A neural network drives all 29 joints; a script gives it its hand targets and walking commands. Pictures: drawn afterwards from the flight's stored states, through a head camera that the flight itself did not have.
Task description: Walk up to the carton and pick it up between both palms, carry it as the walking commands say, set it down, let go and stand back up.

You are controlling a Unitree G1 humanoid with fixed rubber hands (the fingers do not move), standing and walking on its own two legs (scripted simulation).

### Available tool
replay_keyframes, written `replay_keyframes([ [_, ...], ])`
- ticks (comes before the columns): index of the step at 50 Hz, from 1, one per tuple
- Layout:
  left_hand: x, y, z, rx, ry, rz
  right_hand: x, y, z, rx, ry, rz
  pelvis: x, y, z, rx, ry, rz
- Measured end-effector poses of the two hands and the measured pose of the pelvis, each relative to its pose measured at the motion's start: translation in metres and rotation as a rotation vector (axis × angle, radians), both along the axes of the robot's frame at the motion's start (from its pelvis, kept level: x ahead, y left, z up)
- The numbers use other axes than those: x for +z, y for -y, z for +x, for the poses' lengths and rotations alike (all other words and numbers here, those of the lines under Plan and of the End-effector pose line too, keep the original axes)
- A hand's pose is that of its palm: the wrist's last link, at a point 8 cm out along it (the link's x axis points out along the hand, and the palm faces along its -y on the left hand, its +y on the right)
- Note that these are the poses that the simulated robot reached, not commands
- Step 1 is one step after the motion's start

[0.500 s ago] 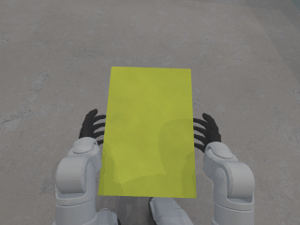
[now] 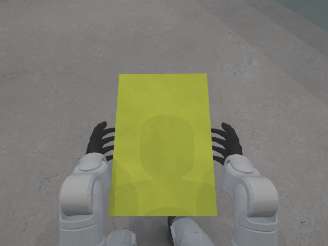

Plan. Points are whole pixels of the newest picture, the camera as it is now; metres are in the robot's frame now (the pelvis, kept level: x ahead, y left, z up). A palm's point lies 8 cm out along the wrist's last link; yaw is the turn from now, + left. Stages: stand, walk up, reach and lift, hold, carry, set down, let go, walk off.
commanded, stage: carry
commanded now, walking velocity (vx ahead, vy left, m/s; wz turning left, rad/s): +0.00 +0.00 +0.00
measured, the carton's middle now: (163, 146) +0.34 -0.03 +0.01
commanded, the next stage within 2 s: none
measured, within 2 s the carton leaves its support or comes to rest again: neither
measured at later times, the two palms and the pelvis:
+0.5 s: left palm out of the picture +0.10 +0.05 +0.10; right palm out of the picture +0.04 -0.22 +0.10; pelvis -0.17 -0.03 +0.01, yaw -10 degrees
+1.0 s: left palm out of the picture +0.00 +0.10 +0.11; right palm out of the picture -0.04 -0.17 +0.12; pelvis -0.27 +0.01 +0.01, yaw -11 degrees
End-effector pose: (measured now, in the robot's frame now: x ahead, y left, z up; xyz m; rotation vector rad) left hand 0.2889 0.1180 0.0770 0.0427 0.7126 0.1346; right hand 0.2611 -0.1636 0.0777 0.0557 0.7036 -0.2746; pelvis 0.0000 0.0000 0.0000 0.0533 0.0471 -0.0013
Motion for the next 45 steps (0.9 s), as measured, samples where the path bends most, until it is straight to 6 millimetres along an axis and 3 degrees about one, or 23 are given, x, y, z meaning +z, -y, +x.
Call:
replay_keyframes([
  [4, 0.001, 0.012, -0.029, -0.052, 0.037, -0.044, 0.011, 0.010, -0.046, -0.058, 0.034, -0.038, -0.001, -0.003, -0.039, -0.056, -0.008, 0.006],
  [9, 0.007, 0.016, -0.083, -0.080, 0.002, -0.037, 0.020, 0.014, -0.104, -0.067, 0.004, -0.030, 0.010, -0.001, -0.078, -0.121, 0.021, -0.049],
  [14, 0.021, 0.021, -0.124, -0.060, 0.031, -0.023, 0.026, 0.019, -0.139, -0.043, 0.030, -0.047, 0.007, 0.011, -0.105, -0.175, 0.011, -0.071],
  [19, 0.029, 0.048, -0.156, -0.097, 0.057, -0.017, 0.022, 0.044, -0.174, -0.078, 0.043, -0.075, 0.001, 0.029, -0.136, -0.182, 0.023, -0.083],
  [25, 0.025, 0.067, -0.192, -0.173, -0.004, 0.030, 0.022, 0.060, -0.224, -0.145, -0.012, -0.042, 0.007, 0.029, -0.171, -0.178, 0.026, -0.044],
  [30, 0.021, 0.058, -0.211, -0.156, 0.019, 0.003, 0.028, 0.050, -0.248, -0.140, 0.013, -0.063, 0.003, 0.021, -0.203, -0.183, 0.015, -0.053],
  [35, 0.017, 0.040, -0.240, -0.131, -0.009, -0.046, 0.037, 0.033, -0.272, -0.111, -0.016, -0.098, 0.011, 0.011, -0.228, -0.202, 0.042, -0.062],
  [45, 0.032, 0.021, -0.280, -0.093, -0.011, -0.017, 0.035, 0.017, -0.290, -0.073, -0.019, -0.086, 0.013, 0.002, -0.260, -0.196, 0.053, -0.079],
])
